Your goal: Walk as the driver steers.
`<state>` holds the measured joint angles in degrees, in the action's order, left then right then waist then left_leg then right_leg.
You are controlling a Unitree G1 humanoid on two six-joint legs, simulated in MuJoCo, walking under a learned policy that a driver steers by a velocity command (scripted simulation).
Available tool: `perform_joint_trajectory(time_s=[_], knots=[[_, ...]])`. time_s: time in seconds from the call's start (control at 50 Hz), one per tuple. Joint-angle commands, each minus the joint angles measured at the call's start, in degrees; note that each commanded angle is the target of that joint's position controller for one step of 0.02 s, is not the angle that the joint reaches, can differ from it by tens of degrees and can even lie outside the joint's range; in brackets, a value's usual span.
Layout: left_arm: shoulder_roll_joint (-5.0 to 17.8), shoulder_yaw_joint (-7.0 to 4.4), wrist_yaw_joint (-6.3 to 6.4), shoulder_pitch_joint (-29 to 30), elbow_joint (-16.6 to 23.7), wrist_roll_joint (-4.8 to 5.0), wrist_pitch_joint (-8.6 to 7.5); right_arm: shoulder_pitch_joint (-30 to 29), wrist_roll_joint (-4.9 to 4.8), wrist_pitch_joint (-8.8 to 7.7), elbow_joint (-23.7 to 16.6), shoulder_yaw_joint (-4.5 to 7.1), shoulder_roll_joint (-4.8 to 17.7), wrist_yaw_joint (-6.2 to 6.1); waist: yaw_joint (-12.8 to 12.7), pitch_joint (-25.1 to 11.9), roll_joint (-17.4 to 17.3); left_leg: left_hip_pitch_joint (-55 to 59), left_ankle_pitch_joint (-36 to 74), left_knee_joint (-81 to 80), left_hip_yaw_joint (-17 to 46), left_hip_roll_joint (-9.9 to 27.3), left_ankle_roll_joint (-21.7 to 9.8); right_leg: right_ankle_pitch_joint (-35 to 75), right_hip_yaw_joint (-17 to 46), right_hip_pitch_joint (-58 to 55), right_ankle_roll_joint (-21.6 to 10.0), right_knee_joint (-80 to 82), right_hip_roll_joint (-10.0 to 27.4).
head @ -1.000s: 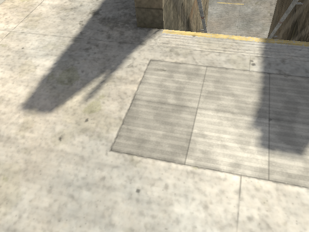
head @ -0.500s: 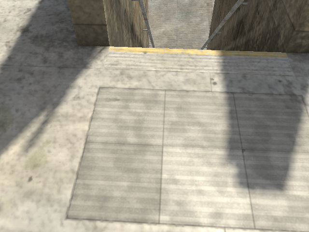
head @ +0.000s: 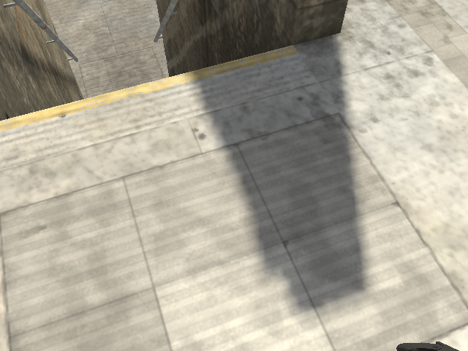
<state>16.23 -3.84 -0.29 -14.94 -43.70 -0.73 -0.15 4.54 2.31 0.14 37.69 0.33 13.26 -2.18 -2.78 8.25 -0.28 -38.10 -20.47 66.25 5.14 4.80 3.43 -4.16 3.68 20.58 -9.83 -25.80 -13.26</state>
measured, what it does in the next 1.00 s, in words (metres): steps to the left: left foot, then right foot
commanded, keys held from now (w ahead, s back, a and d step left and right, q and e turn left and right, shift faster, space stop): shift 1.00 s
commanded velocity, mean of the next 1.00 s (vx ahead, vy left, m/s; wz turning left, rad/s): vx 0.03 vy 0.00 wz -0.14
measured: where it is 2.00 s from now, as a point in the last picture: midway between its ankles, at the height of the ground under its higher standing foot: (242, 276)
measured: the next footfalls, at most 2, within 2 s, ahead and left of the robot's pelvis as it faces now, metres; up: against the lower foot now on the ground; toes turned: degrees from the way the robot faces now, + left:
left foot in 0.36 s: +0.12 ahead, +0.18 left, +0.00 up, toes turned -8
right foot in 0.64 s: +0.08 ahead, -0.03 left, +0.00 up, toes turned -1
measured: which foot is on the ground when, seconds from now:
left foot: up 0.00-0.34, down 0.36-1.00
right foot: down 0.00-0.36, up 0.38-0.62, down 0.64-1.00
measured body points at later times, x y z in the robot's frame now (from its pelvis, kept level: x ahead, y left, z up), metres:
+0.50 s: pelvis +0.08 +0.09 +0.02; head +0.10 +0.11 +0.47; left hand +0.20 +0.34 -0.12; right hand +0.17 -0.17 -0.09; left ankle +0.08 +0.19 -0.73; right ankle +0.05 -0.02 -0.70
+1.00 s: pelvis +0.07 +0.09 +0.02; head +0.07 +0.09 +0.47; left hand +0.14 +0.34 -0.13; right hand +0.09 -0.17 -0.12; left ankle +0.09 +0.19 -0.73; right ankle +0.04 -0.03 -0.73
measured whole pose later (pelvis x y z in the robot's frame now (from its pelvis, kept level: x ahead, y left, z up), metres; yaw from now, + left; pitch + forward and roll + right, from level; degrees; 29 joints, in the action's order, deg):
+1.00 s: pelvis +0.07 +0.09 +0.02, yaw -6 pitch -2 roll +0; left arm 13.1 -0.1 2.0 -12.4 -61.2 -0.5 1.0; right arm 13.8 0.7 0.9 55.7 0.4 14.0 -1.3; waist 0.5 2.3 -0.3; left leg -9.1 -12.0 23.2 1.3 -2.3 -1.9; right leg -14.0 4.8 6.6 -0.2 -22.7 -1.9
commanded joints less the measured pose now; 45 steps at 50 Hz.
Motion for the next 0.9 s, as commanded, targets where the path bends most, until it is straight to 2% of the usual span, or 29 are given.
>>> perform_joint_trajectory(time_s=[0.02, 0.08, 0.14, 0.2, 0.26, 0.3, 0.32, 0.34, 0.36, 0.38, 0.4, 0.42, 0.44, 0.46, 0.5, 0.56, 0.6, 0.62, 0.64, 0.66, 0.68, 0.7, 0.72, 0.78, 0.9], knots=[[8.01, -2.19, 0.51, -2.46, 3.20, 0.15, -0.52, 8.76, -0.42, 1.31, -0.69, 1.94, 6.14, -0.17, 2.50, -16.42, -0.18, 7.05, 6.56, -3.48, -1.74, -0.34, -0.56, 30.33, 15.66, -7.57, -0.89, 4.93, 17.71], [7.24, -1.94, 0.78, -3.44, 3.05, 0.25, 0.51, 5.63, -0.61, 2.35, -1.33, 2.29, 6.91, 0.11, 0.81, -14.16, 3.05, 4.21, 8.25, -7.57, -1.21, -0.67, -0.60, 16.08, 17.92, -10.24, 1.27, 6.95, 17.33], [6.82, -1.77, 0.91, -4.64, 2.83, -0.27, 1.04, 3.85, -0.91, 2.59, -1.35, 2.47, 7.32, 0.15, -0.46, -11.82, 4.97, 3.31, 6.35, -12.07, -0.94, -1.33, -0.88, 8.88, 20.32, -12.86, 0.67, 7.83, 18.37], [6.62, -1.49, 0.98, -4.85, 2.57, -0.90, 1.21, 3.51, -1.31, 2.27, -1.09, 2.39, 7.25, 0.20, -0.80, -10.50, 6.09, 6.28, 2.13, -16.69, -1.48, -2.83, -1.73, 9.00, 21.17, -13.43, -0.75, 6.78, 19.05], [6.76, -1.12, 0.86, -3.68, 2.39, -1.37, 1.41, 4.54, -2.12, 1.84, -0.73, 2.20, 7.10, 0.18, -0.19, -10.26, 6.75, 12.99, -2.42, -23.08, -2.73, -5.03, -2.97, 12.47, 21.79, -11.97, -2.12, 5.02, 19.21], [6.86, -0.85, 0.93, -2.53, 2.03, -1.22, 1.58, 6.83, -2.57, 1.51, 0.06, 2.10, 7.00, -0.05, 1.09, -10.24, 7.04, 18.60, -2.51, -30.82, -3.37, -6.22, -3.96, 15.28, 22.67, -11.37, -1.69, 3.55, 19.02], [6.60, -0.57, 1.15, -1.57, 1.83, -0.72, 1.64, 9.10, -2.51, 1.21, 0.94, 1.94, 6.45, -0.24, 2.74, -10.17, 6.38, 22.94, 1.49, -38.68, -3.62, -6.35, -4.52, 14.91, 22.53, -10.46, -0.44, 2.18, 18.10], [5.87, -0.16, 1.44, -0.94, 1.78, -0.07, 1.52, 11.29, -2.04, 0.62, 1.85, 1.86, 6.38, -0.53, 3.96, -10.28, 5.20, 29.17, 9.07, -47.45, -2.25, -4.66, -5.14, 10.00, 22.17, -7.65, 1.93, 0.82, 16.73], [3.31, 0.61, 1.49, -2.81, 1.83, 0.18, 1.08, 10.23, -1.02, -0.04, 1.46, 2.07, 8.83, -0.97, 2.25, -10.90, -1.02, 33.60, 12.20, -50.91, 4.99, 3.03, -6.46, -0.86, 18.54, -4.21, 5.10, -3.36, 13.73], [1.46, 1.07, 1.44, -7.24, 2.02, 0.63, 0.62, 5.71, -0.88, -0.22, -0.63, 2.27, 12.65, -0.81, -1.42, -11.11, -10.51, 36.33, 31.97, -50.14, 16.80, 14.39, -11.30, -18.93, 9.77, 1.58, 7.60, -8.49, 6.50], [5.56, 0.08, 1.65, -3.70, 1.12, -0.05, 1.08, 8.00, -1.24, -0.18, 0.83, 2.15, 11.11, -0.35, 2.47, -11.11, -9.53, 30.51, 39.07, -48.64, 17.05, 16.65, -17.75, -25.89, 5.04, -1.08, 8.03, -13.17, 6.22], [6.02, -0.22, 1.51, -1.65, 1.17, -0.15, 1.40, 8.36, -1.47, -0.58, 1.53, 1.51, 9.10, 0.07, 2.47, -9.95, -7.15, 29.47, 39.11, -48.79, 14.67, 14.18, -18.29, -25.14, 4.75, -2.04, 8.60, -16.67, 7.34], [5.37, -0.20, 1.23, -0.57, 0.71, 0.05, 1.65, 7.40, -1.57, -0.77, 2.01, 1.12, 8.08, 0.25, 2.15, -9.16, -6.56, 28.79, 36.87, -48.74, 11.14, 11.10, -16.59, -23.32, 4.34, -2.38, 9.25, -17.44, 7.85], [4.72, -0.03, 0.92, -0.59, 0.14, 0.15, 1.99, 6.77, -1.35, -0.79, 2.27, 0.96, 7.93, 0.21, 1.68, -9.02, -7.76, 29.00, 37.39, -48.16, 8.23, 8.42, -14.74, -21.74, 3.54, -3.05, 9.89, -17.65, 8.20], [3.23, 0.65, 0.53, -1.31, -1.36, 0.15, 2.46, 6.98, -1.27, -0.69, 3.15, 0.91, 8.01, 0.21, 1.47, -9.31, -8.92, 30.28, 41.23, -46.19, 4.87, 5.36, -12.92, -20.64, 1.24, -4.64, 10.86, -14.36, 8.79], [2.14, 1.42, 1.02, 0.64, -2.67, 0.72, 2.67, 9.55, -1.42, -0.38, 4.93, 1.11, 8.43, 0.42, 3.06, -10.12, -8.94, 32.93, 43.19, -44.10, 5.31, 4.91, -12.63, -18.14, -1.11, -6.81, 11.07, -6.64, 9.47], [1.92, 1.78, 1.49, 0.08, -4.14, 0.83, 2.49, 9.11, -1.66, -0.14, 5.78, 1.36, 8.89, 0.36, 2.17, -10.44, -8.25, 32.13, 40.56, -42.96, 5.49, 4.19, -11.37, -10.13, -1.52, -11.24, 10.56, 1.95, 10.27], [2.56, 1.83, 1.71, 0.24, -4.70, 0.51, 2.21, 9.10, -1.73, -0.19, 6.08, 1.40, 8.78, 0.37, 2.00, -10.48, -7.33, 30.18, 36.00, -43.16, 5.90, 3.75, -9.95, -4.30, 0.34, -14.64, 10.12, 5.73, 11.66], [4.19, 1.68, 1.93, 0.76, -5.00, -0.10, 1.84, 9.42, -1.72, -0.45, 6.10, 1.25, 8.19, 0.51, 2.51, -11.13, -5.56, 27.52, 29.39, -43.80, 6.38, 3.18, -8.48, 0.13, 3.53, -18.18, 9.68, 5.48, 14.27], [6.41, 1.38, 2.10, 1.10, -5.53, -0.50, 1.54, 10.72, -1.64, -0.65, 6.14, 1.40, 8.05, 0.83, 4.08, -10.83, -2.00, 24.99, 22.78, -44.38, 5.00, 1.17, -7.67, 6.55, 5.74, -20.07, 8.92, 2.81, 17.34], [5.99, 1.31, 1.94, 2.40, -6.88, 0.44, 1.54, 10.84, -1.92, -0.54, 7.15, 1.19, 6.88, 0.93, 4.30, -8.65, 2.91, 26.34, 17.56, -46.47, 2.50, -1.23, -7.18, 4.85, 5.13, -15.44, 7.80, 1.74, 16.70], [4.02, 1.81, 1.78, 2.49, -7.29, 0.50, 1.33, 9.48, -1.73, -0.34, 7.97, 1.34, 7.60, 0.75, 2.98, -7.66, 1.88, 27.56, 16.20, -45.73, 2.14, -1.44, -6.84, 2.46, 5.29, -13.85, 7.88, 3.05, 16.36], [3.73, 2.00, 1.85, 2.43, -8.08, 0.35, 1.15, 8.83, -1.64, -0.20, 8.38, 1.43, 7.54, 0.68, 2.79, -7.36, 2.00, 28.27, 17.10, -45.40, 1.97, -1.30, -6.83, 1.89, 5.27, -13.18, 8.05, 3.85, 16.31], [4.12, 2.09, 2.33, 1.74, -10.70, 0.28, 0.98, 9.39, -1.61, -0.07, 10.17, 1.47, 7.32, 0.83, 3.07, -7.20, 1.99, 28.99, 18.57, -45.48, 2.31, -0.65, -7.21, 1.24, 5.22, -13.16, 7.95, 4.76, 16.13], [3.47, 2.52, 2.46, 1.86, -14.42, 0.27, 0.83, 9.77, -1.61, 0.20, 14.27, 1.30, 6.68, 0.74, 3.22, -5.51, 0.50, 28.59, 13.46, -47.13, 2.31, -1.00, -6.71, -1.98, 5.57, -11.95, 7.55, 6.32, 16.42]])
